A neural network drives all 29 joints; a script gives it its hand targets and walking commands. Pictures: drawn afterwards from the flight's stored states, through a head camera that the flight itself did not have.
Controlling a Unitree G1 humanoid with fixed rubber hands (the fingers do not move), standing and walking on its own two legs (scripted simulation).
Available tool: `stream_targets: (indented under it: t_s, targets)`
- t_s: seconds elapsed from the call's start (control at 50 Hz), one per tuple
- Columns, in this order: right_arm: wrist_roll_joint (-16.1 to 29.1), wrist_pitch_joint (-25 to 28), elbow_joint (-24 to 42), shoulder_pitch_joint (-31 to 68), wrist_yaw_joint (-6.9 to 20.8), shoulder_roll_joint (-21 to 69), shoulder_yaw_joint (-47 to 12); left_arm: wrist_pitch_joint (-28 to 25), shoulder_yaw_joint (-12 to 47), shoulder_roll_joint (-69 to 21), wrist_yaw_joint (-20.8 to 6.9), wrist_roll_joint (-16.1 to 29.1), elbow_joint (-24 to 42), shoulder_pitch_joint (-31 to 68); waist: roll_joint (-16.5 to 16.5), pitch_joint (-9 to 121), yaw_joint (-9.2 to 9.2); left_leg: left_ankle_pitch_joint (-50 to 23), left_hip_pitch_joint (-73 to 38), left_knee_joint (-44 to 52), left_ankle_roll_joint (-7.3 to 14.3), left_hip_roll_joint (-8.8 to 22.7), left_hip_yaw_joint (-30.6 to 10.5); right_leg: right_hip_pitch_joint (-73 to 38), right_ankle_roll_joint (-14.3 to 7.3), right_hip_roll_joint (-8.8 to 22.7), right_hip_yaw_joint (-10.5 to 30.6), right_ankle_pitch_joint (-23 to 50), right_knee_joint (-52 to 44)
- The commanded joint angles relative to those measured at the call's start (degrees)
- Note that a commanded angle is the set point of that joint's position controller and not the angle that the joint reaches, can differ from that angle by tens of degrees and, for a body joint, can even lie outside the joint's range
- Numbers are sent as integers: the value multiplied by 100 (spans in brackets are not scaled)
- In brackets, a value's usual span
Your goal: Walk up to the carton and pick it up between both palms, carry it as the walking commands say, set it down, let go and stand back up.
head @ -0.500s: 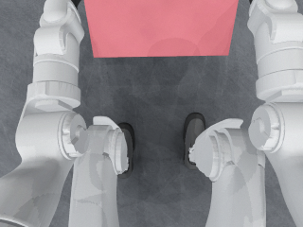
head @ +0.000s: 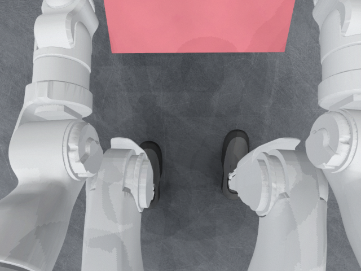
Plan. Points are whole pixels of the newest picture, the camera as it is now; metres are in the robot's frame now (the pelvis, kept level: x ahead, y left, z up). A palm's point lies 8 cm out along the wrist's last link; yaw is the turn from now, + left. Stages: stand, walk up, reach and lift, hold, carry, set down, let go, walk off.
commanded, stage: set down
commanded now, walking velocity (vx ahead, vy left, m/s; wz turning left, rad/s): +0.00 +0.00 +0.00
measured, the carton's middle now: out of the picture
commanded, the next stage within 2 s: none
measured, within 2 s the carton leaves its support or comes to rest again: rests again in 1.38 s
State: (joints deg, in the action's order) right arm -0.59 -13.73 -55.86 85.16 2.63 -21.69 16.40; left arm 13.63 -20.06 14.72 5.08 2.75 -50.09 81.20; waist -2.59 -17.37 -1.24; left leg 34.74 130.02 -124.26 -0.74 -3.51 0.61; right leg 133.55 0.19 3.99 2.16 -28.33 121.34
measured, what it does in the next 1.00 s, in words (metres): stands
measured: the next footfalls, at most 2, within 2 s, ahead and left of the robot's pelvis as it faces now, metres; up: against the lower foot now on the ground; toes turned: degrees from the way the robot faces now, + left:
none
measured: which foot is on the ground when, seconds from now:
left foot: down 0.00-1.00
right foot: down 0.00-1.00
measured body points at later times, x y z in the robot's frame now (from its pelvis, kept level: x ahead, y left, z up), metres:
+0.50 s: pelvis +0.01 +0.00 -0.01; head +0.39 -0.03 +0.23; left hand +0.59 +0.15 -0.17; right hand +0.58 -0.22 -0.17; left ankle +0.10 +0.11 -0.34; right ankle +0.12 -0.13 -0.34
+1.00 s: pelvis +0.02 +0.00 -0.01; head +0.40 -0.03 +0.22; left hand +0.59 +0.15 -0.18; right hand +0.59 -0.22 -0.18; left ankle +0.10 +0.11 -0.34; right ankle +0.12 -0.13 -0.34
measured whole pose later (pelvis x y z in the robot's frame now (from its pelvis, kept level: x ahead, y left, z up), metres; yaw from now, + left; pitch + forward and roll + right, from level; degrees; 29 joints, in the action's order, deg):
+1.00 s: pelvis +0.02 +0.00 -0.01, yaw +0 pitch +43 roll +1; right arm -4.0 -10.3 -54.5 85.1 5.0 -19.9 21.9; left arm 10.3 -26.8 12.5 1.7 -1.9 -47.6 80.8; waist -2.5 -16.4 -1.1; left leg 37.8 132.4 -126.9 -1.0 -3.3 0.5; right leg 136.5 0.5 3.2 2.4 -30.8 124.0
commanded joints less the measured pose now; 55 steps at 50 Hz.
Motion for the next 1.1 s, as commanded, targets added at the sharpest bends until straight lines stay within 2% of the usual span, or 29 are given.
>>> stream_targets:
  t_s: [0.0, 0.44, 0.78, 1.08]
  targets:
    - [366, -63, 74, 1890, 1415, 4755, -1719, 82, 2259, -5131, -1603, 464, 237, 2816, 13, 5784, -444, -1231, -2361, 1207, -23, -374, 257, -3605, -199, -577, -483, 1274, -621]
    - [31, -174, -323, 962, 1465, 4834, -1555, 210, 2003, -5097, -1743, 95, -167, 1942, 35, 5210, -351, -1284, -1862, 1068, -63, -358, 298, -3424, -173, -589, -412, 1406, -490]
    - [-184, -163, -617, 589, 1474, 4611, -1307, 219, 1727, -4937, -1708, -170, -477, 1473, 36, 4844, -331, -1279, -1714, 1046, -93, -339, 259, -3171, -166, -587, -428, 1354, -435]
    - [-332, -18, -729, 487, 1298, 4077, -1075, 86, 1420, -4372, -1570, -332, -604, 1304, 54, 4909, -315, -1292, -1709, 973, -141, -302, 291, -3332, -101, -570, -416, 1413, -397]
